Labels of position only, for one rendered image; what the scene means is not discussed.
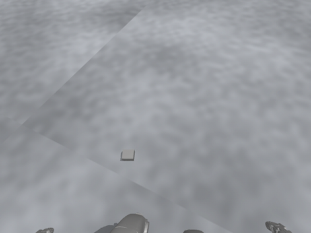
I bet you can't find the right robot hand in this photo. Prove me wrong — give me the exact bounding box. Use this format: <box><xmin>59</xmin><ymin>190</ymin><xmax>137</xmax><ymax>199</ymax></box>
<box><xmin>265</xmin><ymin>221</ymin><xmax>292</xmax><ymax>233</ymax></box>

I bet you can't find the small box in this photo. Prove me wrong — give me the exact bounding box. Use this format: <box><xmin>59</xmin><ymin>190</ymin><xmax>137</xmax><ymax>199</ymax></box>
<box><xmin>122</xmin><ymin>150</ymin><xmax>135</xmax><ymax>161</ymax></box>

